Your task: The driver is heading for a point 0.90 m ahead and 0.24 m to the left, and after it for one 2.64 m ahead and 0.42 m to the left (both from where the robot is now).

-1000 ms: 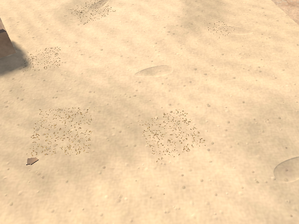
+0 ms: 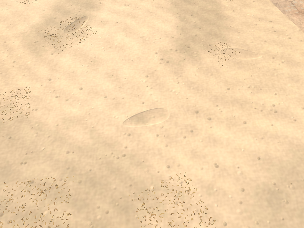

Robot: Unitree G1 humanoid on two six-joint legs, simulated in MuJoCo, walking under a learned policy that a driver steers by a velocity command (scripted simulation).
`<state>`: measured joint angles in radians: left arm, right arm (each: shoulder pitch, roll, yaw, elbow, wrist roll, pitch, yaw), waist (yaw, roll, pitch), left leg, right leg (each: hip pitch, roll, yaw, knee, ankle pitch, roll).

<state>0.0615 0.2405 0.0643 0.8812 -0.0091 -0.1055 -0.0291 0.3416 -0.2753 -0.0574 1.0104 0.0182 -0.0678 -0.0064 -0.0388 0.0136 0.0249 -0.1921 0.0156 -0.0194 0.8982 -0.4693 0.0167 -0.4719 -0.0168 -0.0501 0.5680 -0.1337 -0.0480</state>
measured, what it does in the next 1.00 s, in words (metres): walks ahead: left foot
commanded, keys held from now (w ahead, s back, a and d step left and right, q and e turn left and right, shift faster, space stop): w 0.88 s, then w+q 0.12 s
